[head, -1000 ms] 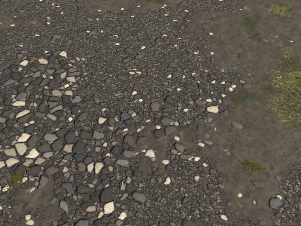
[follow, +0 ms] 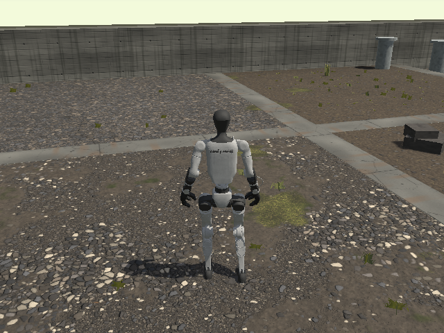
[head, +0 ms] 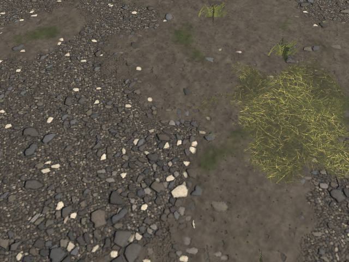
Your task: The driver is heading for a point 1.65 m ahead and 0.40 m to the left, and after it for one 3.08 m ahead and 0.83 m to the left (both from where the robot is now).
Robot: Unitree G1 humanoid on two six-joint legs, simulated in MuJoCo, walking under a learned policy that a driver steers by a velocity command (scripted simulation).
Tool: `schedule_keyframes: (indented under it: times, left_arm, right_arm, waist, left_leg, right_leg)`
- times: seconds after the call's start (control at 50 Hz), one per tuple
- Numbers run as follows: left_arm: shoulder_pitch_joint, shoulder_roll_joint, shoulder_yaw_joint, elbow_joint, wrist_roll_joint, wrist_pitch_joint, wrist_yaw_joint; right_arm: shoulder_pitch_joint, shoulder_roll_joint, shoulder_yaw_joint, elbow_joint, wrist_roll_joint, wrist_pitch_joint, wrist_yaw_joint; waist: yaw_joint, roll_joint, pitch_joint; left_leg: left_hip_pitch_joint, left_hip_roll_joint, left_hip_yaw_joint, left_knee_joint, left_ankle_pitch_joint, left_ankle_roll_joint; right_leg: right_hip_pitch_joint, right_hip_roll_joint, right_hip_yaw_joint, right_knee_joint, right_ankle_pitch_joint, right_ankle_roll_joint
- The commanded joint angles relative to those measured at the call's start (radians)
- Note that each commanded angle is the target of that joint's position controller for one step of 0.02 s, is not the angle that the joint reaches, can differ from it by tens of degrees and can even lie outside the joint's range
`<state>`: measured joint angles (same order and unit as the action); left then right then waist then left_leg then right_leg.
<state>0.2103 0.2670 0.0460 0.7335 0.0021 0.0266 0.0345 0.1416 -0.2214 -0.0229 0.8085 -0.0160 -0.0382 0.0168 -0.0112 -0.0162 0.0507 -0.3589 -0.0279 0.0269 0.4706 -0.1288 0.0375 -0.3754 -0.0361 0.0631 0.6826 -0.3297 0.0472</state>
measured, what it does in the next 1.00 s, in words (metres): steps on the spot: right foot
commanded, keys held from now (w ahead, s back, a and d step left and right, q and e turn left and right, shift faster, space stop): no key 1.00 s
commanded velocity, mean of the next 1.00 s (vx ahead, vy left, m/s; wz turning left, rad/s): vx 0.02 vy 0.00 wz -0.02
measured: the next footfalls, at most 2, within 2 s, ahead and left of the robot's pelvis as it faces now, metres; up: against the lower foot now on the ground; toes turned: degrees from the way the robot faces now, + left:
right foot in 0.04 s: +0.07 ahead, -0.15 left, +0.00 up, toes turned +2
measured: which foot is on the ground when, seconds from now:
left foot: down 0.00-1.00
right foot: up 0.00-0.02, down 0.04-1.00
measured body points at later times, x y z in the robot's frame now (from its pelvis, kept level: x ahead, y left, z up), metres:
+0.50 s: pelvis +0.06 -0.02 +0.00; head +0.07 -0.02 +0.45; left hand +0.17 +0.24 -0.12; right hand +0.18 -0.27 -0.13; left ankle +0.07 +0.10 -0.73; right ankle +0.03 -0.15 -0.73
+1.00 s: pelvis +0.06 -0.02 +0.00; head +0.06 -0.02 +0.45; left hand +0.11 +0.24 -0.14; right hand +0.13 -0.27 -0.15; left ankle +0.07 +0.10 -0.73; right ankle +0.03 -0.15 -0.73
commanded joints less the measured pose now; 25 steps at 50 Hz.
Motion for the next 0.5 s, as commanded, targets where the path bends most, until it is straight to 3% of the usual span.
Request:
schedule_keyframes:
  times: [0.02,0.04,0.06,0.08,0.1,0.12,0.2,0.34,0.5]
  left_arm:
    - [0.107,0.071,0.019,-0.018,0.019,0.003,-0.002]
    - [0.074,0.101,0.022,-0.041,0.032,0.005,0.000]
    - [0.030,0.167,0.035,-0.056,0.025,0.008,0.006]
    - [0.024,0.133,0.032,-0.040,0.021,0.005,0.001]
    - [0.014,0.096,0.023,-0.042,0.024,-0.004,-0.003]
    - [0.010,0.083,0.019,-0.038,0.027,-0.014,-0.003]
    - [0.040,0.084,0.019,-0.026,0.012,-0.041,-0.002]
    - [0.040,0.078,0.019,-0.015,0.007,-0.036,0.000]
    - [0.040,0.070,0.019,0.027,0.006,-0.035,0.002]
  right_arm:
    - [-0.060,-0.121,-0.021,-0.057,0.012,-0.004,-0.004]
    - [-0.039,-0.097,-0.011,-0.047,0.002,-0.005,0.000]
    - [0.001,-0.108,-0.014,-0.045,-0.008,-0.006,0.005]
    - [-0.013,-0.106,-0.014,-0.039,-0.009,-0.003,0.002]
    - [-0.030,-0.116,-0.016,-0.037,-0.006,0.000,-0.002]
    - [-0.026,-0.111,-0.016,-0.029,-0.002,0.002,-0.007]
    - [-0.001,-0.109,-0.016,-0.001,0.000,-0.001,-0.011]
    - [-0.013,-0.116,-0.020,0.044,0.011,0.010,-0.015]
    - [-0.027,-0.126,-0.024,0.103,0.014,0.029,-0.029]
  waist:
    - [0.056,0.120,-0.172]
    - [0.041,0.075,-0.143]
    - [-0.017,-0.027,-0.089]
    - [-0.011,-0.079,-0.066]
    - [0.000,-0.072,-0.031]
    - [-0.002,-0.074,-0.025]
    - [0.005,-0.035,-0.070]
    - [0.007,0.008,-0.096]
    - [0.002,0.015,-0.087]
  left_leg:
    - [-0.004,0.184,-0.169,-0.146,-0.101,0.104]
    - [-0.049,0.151,-0.154,-0.130,-0.258,0.047]
    - [-0.054,0.079,-0.095,-0.109,-0.331,0.002]
    - [0.036,0.053,-0.050,-0.079,-0.270,-0.023]
    - [0.061,0.053,-0.052,-0.056,-0.225,-0.027]
    - [0.073,0.058,-0.053,-0.043,-0.190,-0.019]
    - [0.093,0.063,-0.051,-0.006,-0.021,-0.005]
    - [0.142,0.071,-0.053,0.028,0.108,-0.007]
    - [0.171,0.075,-0.057,0.028,0.127,-0.010]
  right_leg:
    - [0.274,0.008,-0.026,-0.203,0.194,-0.036]
    - [0.292,-0.058,0.053,-0.237,0.219,-0.065]
    - [0.209,-0.095,0.096,-0.241,0.115,-0.106]
    - [0.084,-0.070,0.080,-0.266,-0.091,-0.117]
    - [0.040,-0.046,0.066,-0.281,-0.127,-0.100]
    - [0.035,-0.040,0.057,-0.277,-0.079,-0.081]
    - [0.114,-0.032,0.041,-0.211,0.166,-0.062]
    - [0.148,-0.018,0.025,-0.180,0.296,-0.064]
    - [0.158,-0.007,0.009,-0.192,0.317,-0.060]
Over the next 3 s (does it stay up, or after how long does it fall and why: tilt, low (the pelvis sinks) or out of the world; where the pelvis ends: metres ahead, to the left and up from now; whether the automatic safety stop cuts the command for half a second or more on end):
stays up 0.15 -0.03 -0.01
